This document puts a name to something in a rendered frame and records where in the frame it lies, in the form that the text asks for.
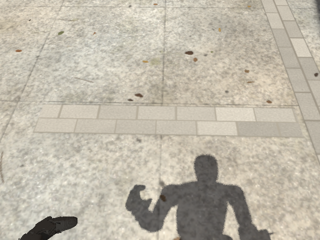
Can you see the left robot hand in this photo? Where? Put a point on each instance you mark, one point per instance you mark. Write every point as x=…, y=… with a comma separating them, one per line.
x=49, y=226

